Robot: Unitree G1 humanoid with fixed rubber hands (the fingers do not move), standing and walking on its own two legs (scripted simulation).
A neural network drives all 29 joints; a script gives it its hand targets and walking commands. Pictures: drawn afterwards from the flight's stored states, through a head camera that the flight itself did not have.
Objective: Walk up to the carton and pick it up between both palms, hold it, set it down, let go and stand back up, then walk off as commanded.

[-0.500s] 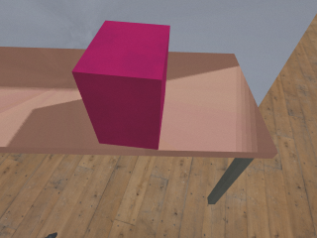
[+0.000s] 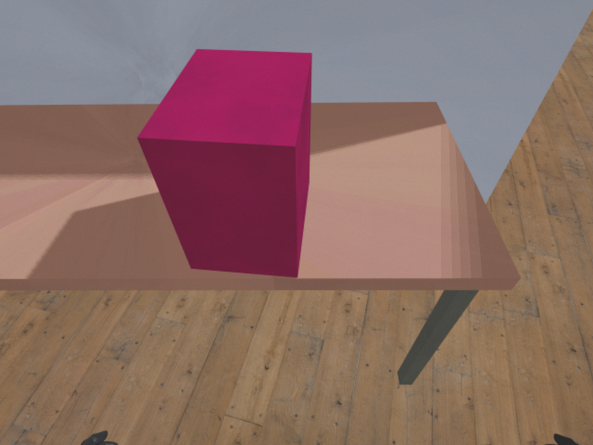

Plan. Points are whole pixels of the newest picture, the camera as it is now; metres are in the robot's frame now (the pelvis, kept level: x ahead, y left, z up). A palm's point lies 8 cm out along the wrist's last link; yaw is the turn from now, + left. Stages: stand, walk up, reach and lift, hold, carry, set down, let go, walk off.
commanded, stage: walk up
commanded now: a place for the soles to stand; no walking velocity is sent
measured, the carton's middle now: (248, 166) +0.55 +0.13 +0.07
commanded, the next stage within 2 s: none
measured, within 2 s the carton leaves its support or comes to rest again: neither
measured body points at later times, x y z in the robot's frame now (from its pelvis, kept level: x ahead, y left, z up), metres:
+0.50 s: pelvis +0.06 +0.12 +0.00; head +0.09 +0.13 +0.45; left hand +0.12 +0.47 -0.09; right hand +0.13 -0.22 -0.09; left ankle +0.04 +0.21 -0.72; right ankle +0.05 -0.06 -0.66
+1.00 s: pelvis +0.09 +0.11 +0.00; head +0.13 +0.09 +0.44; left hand +0.18 +0.44 -0.09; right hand +0.20 -0.22 -0.12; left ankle +0.07 +0.24 -0.72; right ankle +0.15 -0.02 -0.72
